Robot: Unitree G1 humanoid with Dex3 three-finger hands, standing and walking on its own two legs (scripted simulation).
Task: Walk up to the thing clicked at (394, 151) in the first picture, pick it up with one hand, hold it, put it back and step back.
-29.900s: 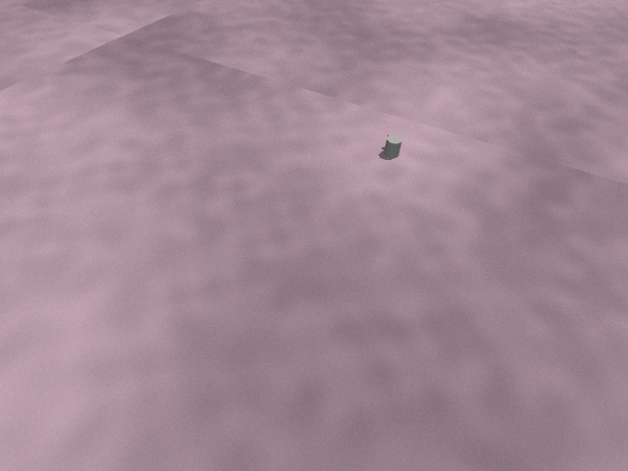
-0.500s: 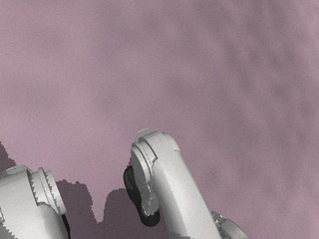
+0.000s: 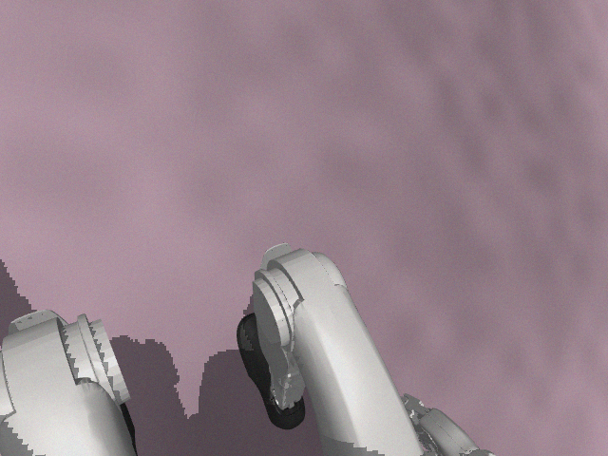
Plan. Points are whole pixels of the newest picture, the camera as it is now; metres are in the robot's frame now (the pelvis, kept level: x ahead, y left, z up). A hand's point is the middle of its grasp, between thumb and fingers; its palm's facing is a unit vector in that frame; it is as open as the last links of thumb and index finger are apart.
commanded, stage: open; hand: left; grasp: from above
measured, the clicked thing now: out of the picture +0.44 +0.34 -0.27
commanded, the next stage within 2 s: withdraw in 0.26 s
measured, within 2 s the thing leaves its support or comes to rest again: neither
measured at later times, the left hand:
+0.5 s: hand out of the picture +0.45 +0.33 -0.23, palm faces -0.42 -0.14 -0.90, open 14.1 cm
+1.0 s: hand out of the picture +0.43 +0.36 -0.04, palm faces -0.49 -0.14 -0.86, open 14.1 cm
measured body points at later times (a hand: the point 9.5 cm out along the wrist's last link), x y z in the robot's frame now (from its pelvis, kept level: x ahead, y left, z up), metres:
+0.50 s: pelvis +0.00 +0.00 +0.00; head +0.26 +0.12 +0.34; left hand +0.47 +0.33 -0.17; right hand +0.05 -0.25 -0.07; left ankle +0.07 +0.13 -0.28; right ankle +0.11 -0.12 -0.28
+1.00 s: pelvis -0.01 +0.00 +0.07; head +0.21 +0.08 +0.45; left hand +0.45 +0.37 +0.01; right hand +0.11 -0.26 -0.04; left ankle +0.06 +0.13 -0.28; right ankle +0.11 -0.12 -0.28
